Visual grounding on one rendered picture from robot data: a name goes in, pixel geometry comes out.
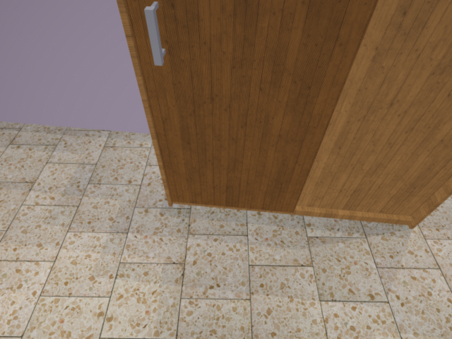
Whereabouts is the wardrobe door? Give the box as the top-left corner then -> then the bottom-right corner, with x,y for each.
297,0 -> 452,216
125,0 -> 379,213

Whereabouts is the handle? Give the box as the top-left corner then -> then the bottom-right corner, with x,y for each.
144,1 -> 166,66

